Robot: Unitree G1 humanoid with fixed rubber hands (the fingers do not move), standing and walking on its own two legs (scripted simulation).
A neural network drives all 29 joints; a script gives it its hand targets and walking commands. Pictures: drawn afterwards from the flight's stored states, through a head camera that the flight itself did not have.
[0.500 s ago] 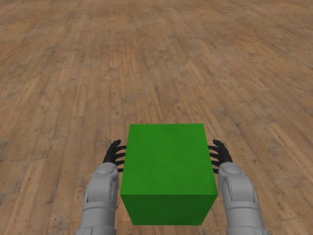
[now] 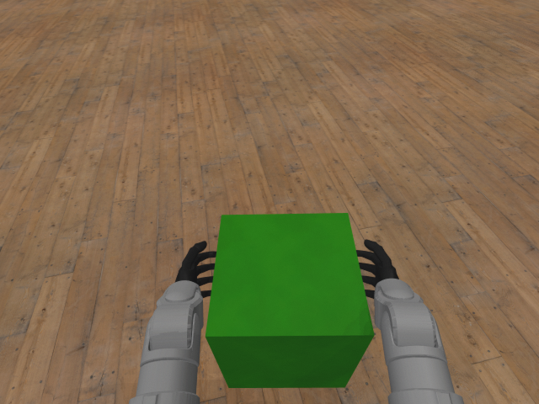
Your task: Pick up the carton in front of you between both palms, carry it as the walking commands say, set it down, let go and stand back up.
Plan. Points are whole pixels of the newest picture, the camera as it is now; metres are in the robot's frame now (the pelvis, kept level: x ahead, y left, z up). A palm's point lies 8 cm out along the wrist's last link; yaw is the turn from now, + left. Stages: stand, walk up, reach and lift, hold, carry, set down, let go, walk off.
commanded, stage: hold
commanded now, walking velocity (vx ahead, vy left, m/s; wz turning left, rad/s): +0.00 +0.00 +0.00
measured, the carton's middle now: (285, 304) +0.30 +0.00 -0.05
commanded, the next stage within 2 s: set down in 0.36 s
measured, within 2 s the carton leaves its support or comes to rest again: neither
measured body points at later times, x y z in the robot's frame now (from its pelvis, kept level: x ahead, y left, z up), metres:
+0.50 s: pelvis -0.02 +0.03 +0.00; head -0.07 +0.04 +0.44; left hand +0.30 +0.16 +0.04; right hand +0.28 -0.14 +0.04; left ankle +0.03 +0.14 -0.74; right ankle +0.01 -0.10 -0.74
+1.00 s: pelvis -0.03 +0.02 -0.06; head +0.16 +0.01 +0.34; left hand +0.35 +0.16 -0.15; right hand +0.34 -0.15 -0.15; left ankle +0.03 +0.14 -0.74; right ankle +0.01 -0.10 -0.74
